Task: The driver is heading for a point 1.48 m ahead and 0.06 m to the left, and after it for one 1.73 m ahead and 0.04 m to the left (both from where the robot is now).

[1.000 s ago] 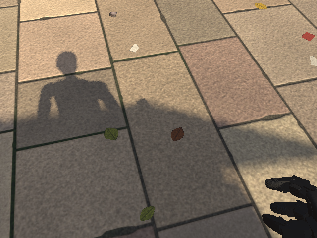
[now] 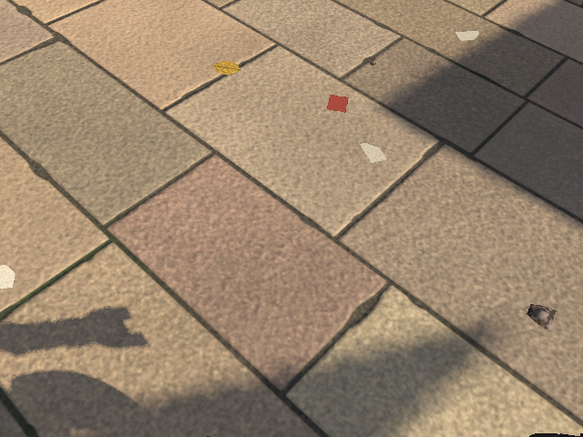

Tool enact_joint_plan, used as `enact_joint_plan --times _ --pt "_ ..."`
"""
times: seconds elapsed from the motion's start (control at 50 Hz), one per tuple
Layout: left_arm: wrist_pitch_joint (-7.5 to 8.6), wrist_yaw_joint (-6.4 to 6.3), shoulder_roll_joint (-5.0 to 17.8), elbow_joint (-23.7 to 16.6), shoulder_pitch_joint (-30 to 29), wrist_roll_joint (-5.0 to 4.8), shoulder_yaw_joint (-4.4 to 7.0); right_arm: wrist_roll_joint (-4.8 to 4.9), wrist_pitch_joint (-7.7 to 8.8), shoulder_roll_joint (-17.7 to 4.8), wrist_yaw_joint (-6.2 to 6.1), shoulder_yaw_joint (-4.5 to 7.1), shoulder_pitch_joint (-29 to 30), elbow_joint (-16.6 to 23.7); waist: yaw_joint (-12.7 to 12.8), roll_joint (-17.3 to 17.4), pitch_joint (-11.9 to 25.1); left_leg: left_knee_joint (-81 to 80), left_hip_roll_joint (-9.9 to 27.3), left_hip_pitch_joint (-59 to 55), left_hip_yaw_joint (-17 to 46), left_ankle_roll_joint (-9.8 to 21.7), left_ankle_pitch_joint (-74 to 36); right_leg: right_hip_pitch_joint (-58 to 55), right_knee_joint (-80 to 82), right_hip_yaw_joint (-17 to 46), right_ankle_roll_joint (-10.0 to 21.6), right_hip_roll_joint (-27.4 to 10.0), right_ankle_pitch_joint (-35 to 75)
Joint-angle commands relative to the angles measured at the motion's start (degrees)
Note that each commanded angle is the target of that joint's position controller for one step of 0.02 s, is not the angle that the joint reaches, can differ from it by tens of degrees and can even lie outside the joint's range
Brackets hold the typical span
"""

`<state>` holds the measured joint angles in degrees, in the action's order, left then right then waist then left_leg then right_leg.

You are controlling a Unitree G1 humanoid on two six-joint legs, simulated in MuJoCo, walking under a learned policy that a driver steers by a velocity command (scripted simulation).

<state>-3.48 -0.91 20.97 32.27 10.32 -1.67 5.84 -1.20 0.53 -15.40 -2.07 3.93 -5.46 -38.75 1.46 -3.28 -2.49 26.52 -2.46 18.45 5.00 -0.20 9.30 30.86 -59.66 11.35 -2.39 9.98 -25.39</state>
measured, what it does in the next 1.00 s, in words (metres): steps on the spot, turning left: right foot, then left foot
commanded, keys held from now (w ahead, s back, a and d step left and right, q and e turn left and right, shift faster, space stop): e+shift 0.18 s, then shift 0.02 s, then q+shift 0.78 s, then e+shift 0.02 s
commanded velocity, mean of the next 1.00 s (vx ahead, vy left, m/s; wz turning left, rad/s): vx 0.01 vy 0.00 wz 0.17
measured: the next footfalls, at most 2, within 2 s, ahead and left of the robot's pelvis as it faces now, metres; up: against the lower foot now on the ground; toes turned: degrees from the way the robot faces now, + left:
right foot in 0.34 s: +0.02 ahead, -0.15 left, +0.00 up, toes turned -15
left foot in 0.78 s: +0.05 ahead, +0.11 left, +0.00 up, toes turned +9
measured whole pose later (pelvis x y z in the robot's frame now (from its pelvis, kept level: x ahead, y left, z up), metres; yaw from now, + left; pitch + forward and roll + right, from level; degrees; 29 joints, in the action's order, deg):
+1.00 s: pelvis +0.01 +0.02 +0.01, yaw +15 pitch +4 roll -3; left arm 0.0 -1.9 18.1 38.5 2.7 0.6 6.1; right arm 1.0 -2.1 -18.2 -1.9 5.0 -12.3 -33.8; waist -0.3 -1.8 -2.8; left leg 27.5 -3.1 18.9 5.2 3.9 11.9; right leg 34.7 -62.6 4.2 -3.8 0.8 -19.0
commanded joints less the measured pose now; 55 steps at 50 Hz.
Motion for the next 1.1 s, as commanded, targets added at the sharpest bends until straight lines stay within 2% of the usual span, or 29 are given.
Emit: enact_joint_plan --times 0.02,0.08,0.18,0.24,0.28,0.32,0.34,0.36,0.38,0.4,0.42,0.44,0.46,0.52,0.56,0.62,0.68,0.74,0.76,0.78,0.8,0.82,0.84,0.86,0.88,0.9,0.92,1.0,1.1 --pt "-0.28 0.14 5.6 -1.8 5.1 0.12 1.63 0.46 -0.24 -5.3 -1.41 0.81 4.9 6.1 0.8 8.5 4.6 -7.7 15.2 -8.4 9.1 10.6 -8.8 8.7 -17.1 -4.8 -2.9 -6.8 2.7" --pt "0.08 0.12 3.3 -4.1 0.4 -0.51 0.42 -0.48 -1.02 -6.5 -2.00 1.07 1.3 5.2 -2.0 10.8 4.2 -9.0 14.8 -12.2 3.8 11.8 -11.4 11.8 -12.2 -9.3 -4.2 -10.7 6.0" --pt "0.41 0.63 1.6 -5.3 -1.9 0.18 -0.31 -0.21 -1.18 -9.4 -1.36 2.48 -0.4 3.9 -3.5 12.3 7.2 -8.7 18.4 -15.7 -1.6 13.1 -14.2 7.4 -1.2 -10.9 -4.7 -15.1 5.8" --pt "0.59 0.87 0.0 -5.1 -2.1 1.01 -1.04 0.76 -1.13 -10.5 -0.21 2.82 -0.6 3.0 -3.2 12.1 8.4 -7.5 18.1 -10.7 -3.4 13.5 -17.4 -3.4 8.6 -12.8 -2.6 -12.9 2.5" --pt "0.58 0.86 -0.4 -4.1 -0.5 1.25 -1.16 2.06 -0.84 -10.4 0.68 2.52 -1.4 2.1 -2.4 12.8 9.0 -5.4 18.8 -11.3 -1.9 13.7 -19.4 -8.0 17.1 -12.9 -0.6 -11.0 2.1" --pt "0.77 1.03 -2.0 -0.8 4.8 1.83 -1.43 3.58 -0.49 -7.4 1.33 1.03 -0.4 0.8 1.0 11.6 8.9 -0.7 16.7 -7.1 -2.6 10.6 -18.2 -20.2 37.2 -13.3 2.7 -9.6 14.6" --pt "0.94 0.75 -1.2 0.1 6.1 2.27 -1.58 3.04 0.32 -3.4 2.17 -0.56 -4.0 -0.9 0.4 8.2 10.5 1.2 14.0 -0.5 -4.2 5.8 -10.3 -31.4 41.3 -9.7 3.6 -12.2 22.9" --pt "0.82 -0.12 4.0 -0.6 7.8 2.98 -0.90 -0.20 1.03 0.1 3.36 -2.13 -6.4 0.1 -1.8 -6.4 14.2 11.8 8.7 9.5 -7.8 0.1 15.9 -42.2 36.6 4.9 7.1 -26.6 47.2" --pt "1.21 -0.24 4.3 -0.9 2.9 4.61 -0.76 1.22 0.86 -2.4 3.09 -1.07 -5.6 0.5 -1.2 -12.9 13.7 16.7 7.1 11.5 -5.8 -2.6 27.4 -30.4 37.0 5.3 16.5 -33.7 41.5" --pt "2.01 0.03 4.0 -2.0 0.8 4.86 -0.42 2.62 0.21 -9.1 2.34 0.72 -1.9 0.7 1.5 -9.1 9.7 25.1 6.6 11.0 -4.9 -3.4 25.9 -25.3 39.3 3.0 18.1 -30.8 35.1" --pt "2.48 -0.25 5.2 -0.9 0.0 4.45 0.21 3.50 -0.55 -10.9 1.71 2.03 -2.0 0.6 1.1 -9.8 6.7 33.2 5.3 15.2 -5.3 -3.5 24.7 -24.0 40.0 0.7 17.2 -29.3 32.7" --pt "2.82 -0.64 4.9 -0.9 -1.5 3.81 0.16 3.49 -1.63 -10.5 0.85 2.53 -4.1 -0.9 0.5 -8.5 5.8 38.0 5.6 16.7 -3.7 -3.7 23.0 -23.0 40.7 -1.8 15.8 -28.3 30.3" --pt "3.11 -0.98 3.2 -0.9 -4.0 3.17 -0.26 3.05 -2.70 -10.1 0.23 2.84 -6.1 -1.4 -0.8 -8.4 4.4 41.7 5.4 16.9 -2.9 -4.3 20.6 -20.8 41.1 -4.2 15.1 -28.2 31.6" --pt "3.22 -2.02 -0.8 -0.6 -6.2 3.22 -1.29 3.04 -3.92 -7.4 -0.38 2.74 -7.5 -0.6 -2.0 -5.9 4.1 43.4 6.1 18.7 -4.2 -5.8 13.7 -21.4 41.8 -9.8 13.9 -27.5 29.3" --pt "3.07 -2.47 -0.8 0.2 -5.5 3.19 -1.02 2.68 -4.02 -5.5 0.17 2.07 -5.4 1.5 -1.0 -4.5 4.5 36.6 7.5 18.9 -4.9 -6.2 11.0 -24.0 41.3 -11.6 13.8 -28.0 28.0" --pt "2.89 -2.38 1.8 1.3 -5.2 2.80 0.25 2.27 -3.84 -3.5 2.01 1.09 -3.9 4.6 -0.1 -4.5 6.2 27.2 8.6 14.3 -6.8 -5.0 12.0 -25.2 40.2 -13.5 14.6 -30.0 31.0" --pt "3.10 -1.39 3.9 2.2 -5.6 1.75 1.30 2.38 -4.26 -5.2 3.20 1.74 -5.2 6.1 -0.8 -5.1 6.8 21.2 7.8 9.5 -9.4 -2.6 12.9 -25.1 38.5 -15.0 13.9 -31.9 34.7" --pt "3.30 -0.45 4.1 3.1 -7.1 0.17 1.79 2.65 -5.17 -5.7 3.52 2.64 -8.0 6.5 -3.3 -4.1 6.8 10.8 5.8 2.5 -12.0 0.8 8.0 -23.7 32.6 -18.3 9.7 -31.7 32.8" --pt "3.22 -0.11 3.0 4.3 -5.2 -0.07 1.73 2.53 -5.12 -6.7 2.96 3.38 -10.4 5.9 -4.2 -1.4 7.2 5.2 4.0 -3.3 -11.3 2.7 2.3 -20.8 27.1 -20.9 6.7 -29.2 28.9" --pt "3.23 0.25 1.0 4.8 -3.3 0.89 1.45 2.42 -4.71 -12.2 1.84 5.42 -14.7 5.2 -5.2 9.5 7.8 -0.6 7.4 -13.3 -1.9 6.7 -18.1 -11.4 12.9 -25.1 2.0 -23.3 18.8" --pt "3.50 0.24 -2.3 0.5 -7.1 3.59 0.13 1.69 -3.96 -20.0 1.08 6.83 -15.3 6.9 -3.9 26.8 7.5 -1.4 20.9 -22.9 22.3 17.6 -40.9 10.3 -6.6 -23.7 -3.8 -12.9 -14.3" --pt "3.83 -0.19 -0.4 -0.6 -11.9 3.23 0.41 -0.28 -1.99 -18.2 2.08 6.16 -16.3 7.8 -7.8 18.7 15.6 -5.2 25.0 -22.3 28.7 24.0 -31.3 13.3 -15.2 -10.0 -3.3 -10.4 -16.7" --pt "4.01 -0.45 0.9 -0.8 -13.9 1.84 0.73 0.02 -0.69 -16.7 2.34 5.52 -14.2 7.4 -6.9 12.8 13.0 -6.7 22.5 -21.2 24.5 21.6 -22.3 14.8 -16.2 -7.5 -1.7 -11.2 -11.9" --pt "4.22 -0.98 0.6 -0.2 -13.3 1.63 0.81 1.43 -0.28 -15.0 1.80 5.10 -11.0 7.4 -4.7 9.2 9.6 -6.7 19.4 -18.7 21.0 18.0 -16.5 15.4 -13.5 -6.3 -0.4 -12.0 -5.9" --pt "4.18 -1.51 1.6 0.7 -12.0 2.20 1.15 2.74 -0.65 -12.8 1.20 4.28 -7.3 8.1 -2.8 7.1 7.9 -6.5 17.5 -16.1 18.4 15.3 -14.4 14.9 -10.5 -5.7 -0.1 -12.8 -1.2" --pt "4.14 -1.62 2.2 1.1 -10.6 2.53 1.50 3.01 -1.13 -11.7 0.57 3.72 -4.3 9.0 -1.0 8.0 7.7 -6.6 15.6 -12.6 16.3 13.9 -14.7 11.7 -8.9 -5.7 -0.1 -12.3 2.3" --pt "4.18 -1.39 1.8 1.7 -9.5 2.65 1.44 2.55 -1.46 -11.5 0.12 3.51 -3.2 9.7 -0.4 8.6 8.4 -6.6 14.1 -11.1 15.3 13.4 -15.8 9.5 -8.4 -6.2 -0.4 -11.1 5.0" --pt "4.10 -0.93 -0.1 3.7 -7.1 2.10 0.57 2.11 -1.85 -11.9 -0.71 3.43 -3.9 9.8 -0.6 8.1 9.9 -5.3 12.3 -12.0 13.9 12.6 -14.8 7.3 1.1 -6.5 -2.3 -8.9 9.5" --pt "3.38 -0.13 -1.3 5.5 -5.5 1.64 -0.83 -0.10 -1.66 -6.2 0.06 0.36 -2.6 8.3 -2.3 11.0 9.9 -4.9 12.2 -6.7 10.0 12.3 -12.1 -4.0 10.5 -8.4 -2.8 -13.3 10.5"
